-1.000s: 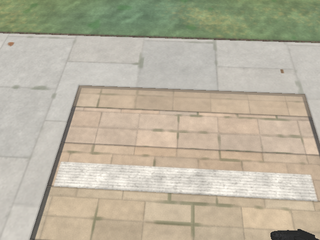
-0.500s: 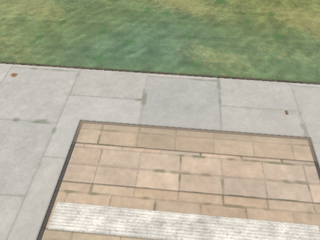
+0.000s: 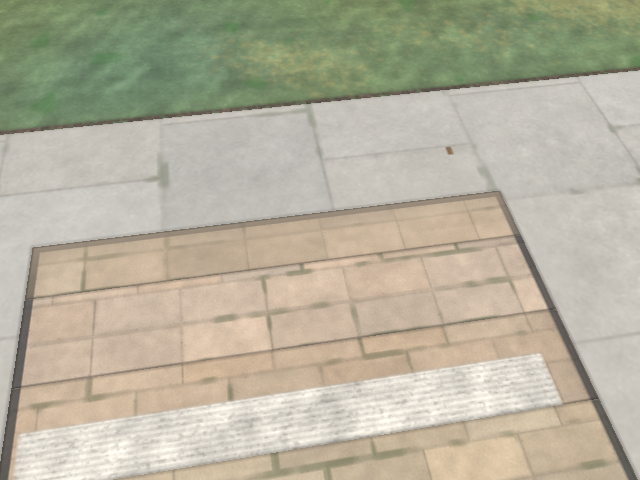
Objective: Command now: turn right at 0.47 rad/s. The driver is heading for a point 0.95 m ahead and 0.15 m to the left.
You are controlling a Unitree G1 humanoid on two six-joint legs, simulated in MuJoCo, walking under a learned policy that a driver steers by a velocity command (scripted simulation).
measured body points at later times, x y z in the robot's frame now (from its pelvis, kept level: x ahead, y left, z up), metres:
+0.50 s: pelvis -0.01 +0.02 +0.00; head +0.01 +0.01 +0.45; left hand +0.08 +0.30 -0.11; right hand +0.09 -0.26 -0.13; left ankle -0.04 +0.11 -0.68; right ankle -0.03 -0.10 -0.74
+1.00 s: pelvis -0.02 +0.06 +0.01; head -0.01 +0.09 +0.46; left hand -0.03 +0.35 -0.13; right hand +0.17 -0.15 -0.10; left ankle -0.05 +0.13 -0.74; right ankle +0.04 -0.07 -0.69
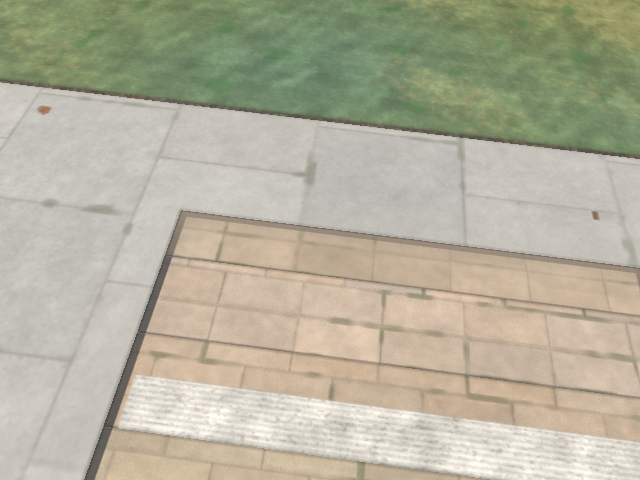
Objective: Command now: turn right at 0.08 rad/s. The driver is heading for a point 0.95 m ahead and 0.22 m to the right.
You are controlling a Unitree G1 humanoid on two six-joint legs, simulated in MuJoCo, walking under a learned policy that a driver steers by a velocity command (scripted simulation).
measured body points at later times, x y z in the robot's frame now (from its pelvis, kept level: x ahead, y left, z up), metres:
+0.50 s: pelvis +0.01 -0.01 +0.00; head +0.05 -0.02 +0.45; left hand +0.16 +0.26 -0.12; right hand +0.07 -0.31 -0.12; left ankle +0.04 +0.12 -0.71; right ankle -0.02 -0.11 -0.75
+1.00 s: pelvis +0.17 -0.06 -0.01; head +0.21 -0.07 +0.43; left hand +0.47 +0.04 -0.11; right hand -0.02 -0.24 -0.14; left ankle +0.06 +0.10 -0.75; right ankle +0.23 -0.21 -0.73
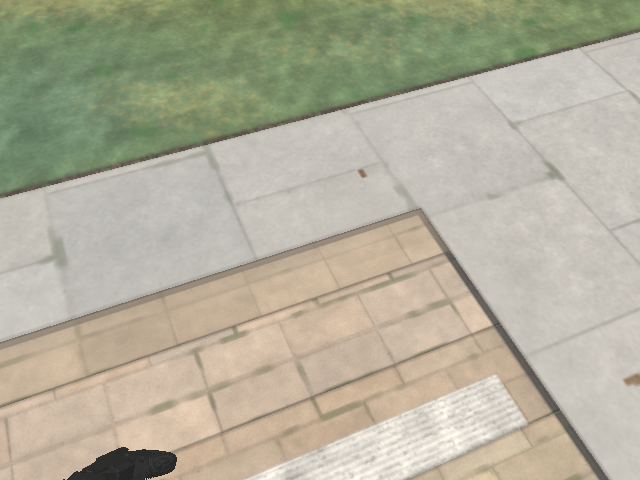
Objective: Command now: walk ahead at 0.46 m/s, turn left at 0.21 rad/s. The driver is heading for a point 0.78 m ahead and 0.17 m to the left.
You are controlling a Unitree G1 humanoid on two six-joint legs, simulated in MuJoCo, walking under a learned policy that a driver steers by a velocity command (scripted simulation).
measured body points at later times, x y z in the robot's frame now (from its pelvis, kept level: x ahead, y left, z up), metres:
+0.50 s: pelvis +0.26 +0.00 +0.00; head +0.30 +0.01 +0.44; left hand +0.16 +0.23 -0.14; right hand +0.51 -0.17 -0.11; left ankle +0.39 +0.13 -0.70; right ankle +0.13 -0.10 -0.73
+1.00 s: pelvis +0.52 +0.10 +0.01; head +0.55 +0.12 +0.45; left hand +0.58 +0.39 -0.11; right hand +0.63 -0.15 -0.12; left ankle +0.40 +0.10 -0.73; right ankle +0.74 +0.05 -0.69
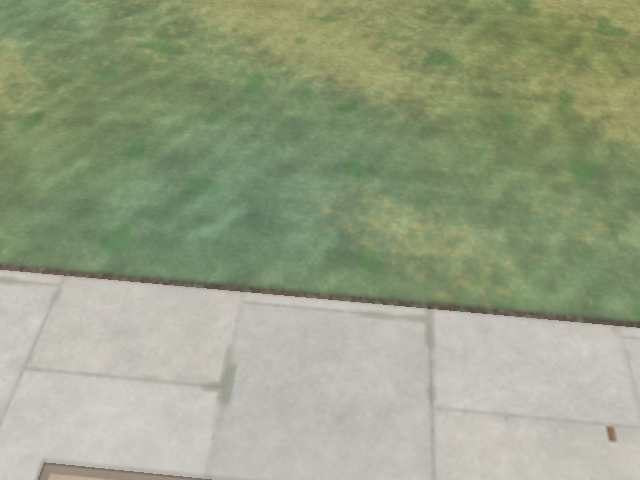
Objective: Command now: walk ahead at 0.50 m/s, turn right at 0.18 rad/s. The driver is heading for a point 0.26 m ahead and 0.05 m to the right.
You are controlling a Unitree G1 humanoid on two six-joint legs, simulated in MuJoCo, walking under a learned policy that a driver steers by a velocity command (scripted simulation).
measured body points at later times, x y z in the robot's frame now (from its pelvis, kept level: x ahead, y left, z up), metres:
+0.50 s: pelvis +0.19 -0.04 +0.00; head +0.21 -0.06 +0.45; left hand +0.25 +0.19 -0.14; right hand +0.24 -0.29 -0.15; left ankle +0.25 +0.09 -0.71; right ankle +0.20 -0.10 -0.74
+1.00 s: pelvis +0.22 -0.02 +0.01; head +0.23 -0.02 +0.46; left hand +0.24 +0.21 -0.15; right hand +0.21 -0.25 -0.15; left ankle +0.24 +0.08 -0.74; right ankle +0.20 -0.10 -0.74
